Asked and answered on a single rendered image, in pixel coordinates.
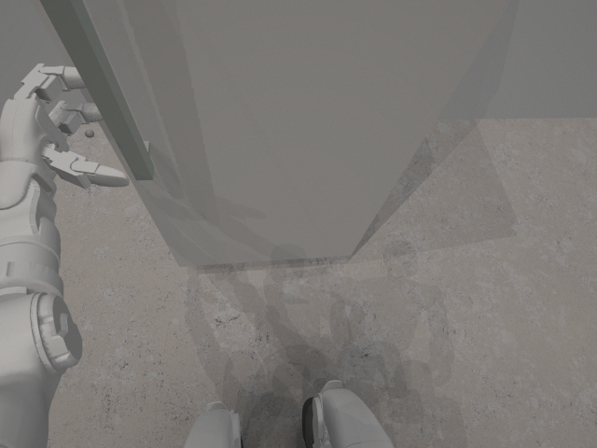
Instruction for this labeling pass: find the handle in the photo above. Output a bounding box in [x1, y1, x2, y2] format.
[40, 0, 154, 180]

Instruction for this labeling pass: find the fridge door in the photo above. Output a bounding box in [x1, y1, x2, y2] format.
[30, 0, 511, 267]

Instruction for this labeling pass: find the robot left thigh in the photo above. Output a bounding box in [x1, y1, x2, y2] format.
[183, 409, 241, 448]

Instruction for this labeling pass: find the left robot hand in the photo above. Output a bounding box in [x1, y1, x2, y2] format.
[0, 63, 130, 189]

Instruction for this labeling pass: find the left robot upper arm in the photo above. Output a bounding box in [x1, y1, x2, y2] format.
[0, 292, 82, 448]

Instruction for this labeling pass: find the robot left forearm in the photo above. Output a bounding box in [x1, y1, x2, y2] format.
[0, 161, 63, 302]

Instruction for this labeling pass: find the robot right shin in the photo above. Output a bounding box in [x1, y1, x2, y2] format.
[312, 381, 343, 448]

